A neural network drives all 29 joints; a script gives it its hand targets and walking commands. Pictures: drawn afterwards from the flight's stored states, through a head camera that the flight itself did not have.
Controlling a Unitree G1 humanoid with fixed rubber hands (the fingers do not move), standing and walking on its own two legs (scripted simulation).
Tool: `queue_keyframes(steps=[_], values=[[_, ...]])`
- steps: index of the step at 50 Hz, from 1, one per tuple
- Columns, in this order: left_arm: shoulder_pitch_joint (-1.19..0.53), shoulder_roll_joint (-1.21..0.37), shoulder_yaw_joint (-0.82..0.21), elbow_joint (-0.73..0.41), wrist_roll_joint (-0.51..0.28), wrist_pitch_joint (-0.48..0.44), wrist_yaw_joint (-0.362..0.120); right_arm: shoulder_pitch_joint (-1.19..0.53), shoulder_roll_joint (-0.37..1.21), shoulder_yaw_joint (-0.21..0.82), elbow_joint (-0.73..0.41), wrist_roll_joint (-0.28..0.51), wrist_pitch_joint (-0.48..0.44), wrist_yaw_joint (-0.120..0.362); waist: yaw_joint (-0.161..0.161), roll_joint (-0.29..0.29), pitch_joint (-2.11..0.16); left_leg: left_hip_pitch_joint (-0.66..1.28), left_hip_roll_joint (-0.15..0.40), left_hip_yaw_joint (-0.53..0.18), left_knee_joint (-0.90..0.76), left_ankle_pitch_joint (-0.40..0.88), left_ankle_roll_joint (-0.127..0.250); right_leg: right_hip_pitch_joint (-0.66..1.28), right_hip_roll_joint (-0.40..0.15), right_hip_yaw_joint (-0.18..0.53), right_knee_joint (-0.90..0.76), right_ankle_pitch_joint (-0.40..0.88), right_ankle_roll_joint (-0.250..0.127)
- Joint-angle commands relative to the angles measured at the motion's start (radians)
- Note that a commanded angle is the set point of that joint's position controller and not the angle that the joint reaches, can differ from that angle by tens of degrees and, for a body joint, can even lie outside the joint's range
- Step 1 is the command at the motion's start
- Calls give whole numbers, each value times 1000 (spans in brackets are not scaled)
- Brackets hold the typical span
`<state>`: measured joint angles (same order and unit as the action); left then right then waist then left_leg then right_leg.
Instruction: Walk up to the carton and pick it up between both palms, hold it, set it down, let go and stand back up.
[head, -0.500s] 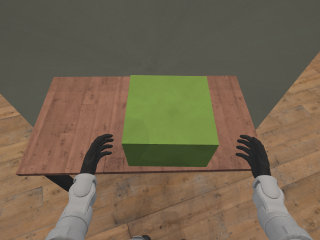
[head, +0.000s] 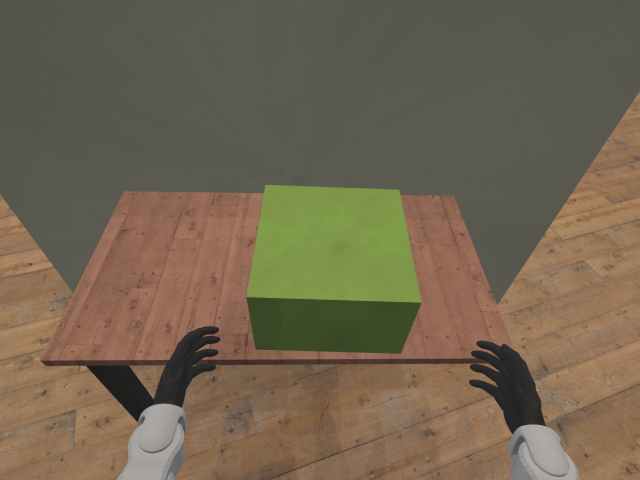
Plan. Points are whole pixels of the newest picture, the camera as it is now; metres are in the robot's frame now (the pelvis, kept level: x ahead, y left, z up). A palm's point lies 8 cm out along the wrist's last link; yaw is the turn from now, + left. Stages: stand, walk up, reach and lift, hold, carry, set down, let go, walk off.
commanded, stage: set down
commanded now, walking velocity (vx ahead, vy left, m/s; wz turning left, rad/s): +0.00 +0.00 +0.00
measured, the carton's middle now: (330, 266) +0.49 +0.01 -0.07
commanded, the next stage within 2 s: let go in 1.38 s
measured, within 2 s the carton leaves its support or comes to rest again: neither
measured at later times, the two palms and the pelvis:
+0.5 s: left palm (184, 398) +0.23 +0.21 -0.05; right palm (505, 422) +0.21 -0.22 -0.05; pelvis +0.01 +0.00 +0.00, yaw +0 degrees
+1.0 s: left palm (172, 406) +0.23 +0.22 -0.07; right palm (502, 415) +0.23 -0.23 -0.07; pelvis +0.03 -0.02 +0.00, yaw +0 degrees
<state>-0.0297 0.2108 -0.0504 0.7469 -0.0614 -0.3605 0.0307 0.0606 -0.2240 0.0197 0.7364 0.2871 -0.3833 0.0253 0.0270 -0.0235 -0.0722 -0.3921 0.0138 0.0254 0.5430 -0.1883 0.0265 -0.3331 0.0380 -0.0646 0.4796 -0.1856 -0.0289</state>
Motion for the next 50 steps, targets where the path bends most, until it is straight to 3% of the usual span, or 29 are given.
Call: queue_keyframes(steps=[1, 2, 3, 4, 8, 9, 10, 11, 13, 17, 19, 20, 22, 23, 25, 26, 27, 29, 31, 32, 34, 35, 36, 41, 42, 45, 47, 49, 50], values=[[-87, 120, 51, -101, -123, 94, -8, -94, -69, -10, -126, -72, 16, -25, -40, -158, 20, 468, -52, -90, -33, -168, -42, -184, -163, 202, -220, -526, -50], [-131, 146, 41, -246, -139, 72, 5, -107, -73, -19, -211, -68, 1, -26, -38, -133, -25, 521, -53, -99, 2, -136, -45, -236, -169, 190, -204, -510, -62], [-108, 143, 50, -143, -113, 123, -12, -93, -74, -20, -116, -82, 33, -38, -51, -137, 23, 533, -66, -104, 16, -164, -51, -265, -191, 212, -228, -543, -77], [-94, 142, 65, -207, -109, 122, -7, -78, -66, -7, -148, -77, 25, -36, -9, -131, 6, 565, -67, -100, 5, -126, -52, -282, -177, 187, -225, -512, -77], [-117, 113, -21, -388, -105, 130, 57, -148, -88, -112, -199, -97, 36, -1, -33, 94, -70, 372, 30, -127, -151, -266, -65, -35, -76, 87, -101, -305, -61], [-120, 90, -47, -415, -115, 142, 72, -172, -108, -123, -208, -86, 37, 13, -41, 91, -109, 385, 53, -132, -172, -278, -61, -7, -55, 81, -82, -275, -47], [-89, 62, -60, -339, -76, 171, 78, -164, -110, -118, -149, -96, 55, 18, -42, 117, -44, 323, 73, -153, -216, -359, -54, 43, -43, 66, -63, -256, -37], [-96, 60, -65, -362, -84, 167, 88, -171, -110, -122, -136, -89, 65, 32, -30, 204, -37, 211, 93, -155, -278, -420, -43, 140, -25, 60, -35, -215, -26], [-49, 15, -72, -252, -27, 198, 95, -122, -99, -98, -51, -95, 99, 52, -38, 255, 16, 99, 134, -190, -352, -549, -33, 293, -10, 55, 8, -127, 2], [-64, 67, -37, -290, -55, 250, 93, -137, -86, -126, -83, -126, 112, 26, -36, 113, -7, 213, 78, -131, -263, -388, -55, 184, -55, 88, -68, -181, -4], [-142, 88, -42, -331, -65, 265, 100, -191, -98, -140, -78, -141, 115, 22, -53, 114, 10, 233, 54, -89, -244, -342, -63, 130, -60, 75, -92, -237, -17], [-84, 69, -42, -265, -59, 276, 90, -156, -99, -132, -104, -154, 116, 24, -41, 43, -16, 299, 51, -105, -217, -338, -62, 94, -66, 71, -101, -246, -23], [-60, 92, -35, -315, -73, 275, 93, -134, -89, -150, -105, -166, 113, 19, -40, 65, -45, 293, 55, -80, -223, -241, -63, 127, -56, 67, -90, -166, -14], [-58, 111, -14, -309, -79, 272, 83, -143, -75, -143, -114, -172, 105, 13, -33, 35, -68, 274, 33, -43, -210, -180, -50, 138, -57, 73, -109, -163, -14], [-76, 111, -28, -373, -86, 267, 87, -160, -87, -138, -134, -158, 95, 19, -31, 73, -97, 297, 39, -51, -200, -173, -53, 123, -46, 59, -95, -161, -15], [-39, 122, -13, -339, -89, 260, 78, -126, -58, -132, -173, -166, 89, 14, -25, 31, -102, 305, 33, -42, -203, -157, -45, 141, -49, 58, -105, -151, -20], [-35, 97, -25, -280, -79, 284, 71, -122, -70, -131, -90, -183, 106, 8, -42, 6, -70, 290, 31, -34, -204, -164, -53, 143, -48, 68, -115, -166, -10], [-12, 113, 9, -284, -51, 289, 59, -81, -51, -120, -70, -189, 106, -4, -47, 41, -59, 310, 21, -19, -211, -125, -53, 171, -54, 72, -131, -118, -8], [33, 133, 54, -183, -34, 334, 21, -38, -50, -109, 7, -233, 123, -26, -54, -2, -33, 312, 5, 9, -193, -55, -54, 174, -58, 83, -135, -24, 12], [35, 145, 55, -216, -36, 315, 18, -52, -25, -84, -36, -217, 110, -27, -42, 30, -50, 298, -5, 9, -194, -17, -52, 190, -67, 91, -150, 4, 4], [34, 169, 80, -310, -53, 298, 12, -25, -25, -85, -125, -212, 94, -34, -27, -21, -120, 287, -6, 16, -186, 16, -43, 242, -62, 75, -132, 46, 12], [35, 174, 76, -264, -35, 336, 1, -34, -27, -86, -50, -229, 116, -40, -39, 29, -67, 275, -6, 20, -196, 3, -48, 238, -64, 84, -133, 50, 9], [37, 186, 77, -281, -49, 329, -6, -42, -27, -91, -78, -223, 100, -51, -42, 3, -114, 292, -3, 21, -187, 12, -48, 246, -65, 79, -130, 59, 14], [73, 189, 98, -271, -16, 334, -40, -10, -2, -53, -66, -224, 98, -69, -28, 43, -102, 288, -18, 33, -175, 56, -57, 276, -71, 81, -124, 139, 19], [85, 202, 114, -303, -29, 329, -50, 20, 14, -61, -135, -234, 90, -84, -36, -21, -134, 301, -23, 39, -165, 81, -47, 292, -77, 89, -137, 188, 31], [135, 177, 120, -296, 0, 342, -53, 58, -10, -39, -27, -229, 80, -77, -41, 47, -135, 308, -20, 33, -158, 167, -73, 323, -56, 77, -103, 308, 28], [123, 160, 125, -266, 23, 351, -57, 45, -2, -36, -15, -221, 88, -68, -37, 68, -102, 342, -18, 23, -158, 169, -72, 279, -57, 76, -123, 282, 19], [124, 179, 142, -314, 20, 364, -64, 39, -13, -39, -36, -243, 92, -73, -26, 24, -113, 349, -14, 26, -156, 172, -66, 267, -56, 72, -130, 269, 30], [138, 194, 140, -346, 17, 353, -62, 60, -8, -35, -61, -225, 82, -76, -22, 46, -135, 332, -17, 24, -148, 187, -68, 306, -53, 73, -122, 266, 22]])
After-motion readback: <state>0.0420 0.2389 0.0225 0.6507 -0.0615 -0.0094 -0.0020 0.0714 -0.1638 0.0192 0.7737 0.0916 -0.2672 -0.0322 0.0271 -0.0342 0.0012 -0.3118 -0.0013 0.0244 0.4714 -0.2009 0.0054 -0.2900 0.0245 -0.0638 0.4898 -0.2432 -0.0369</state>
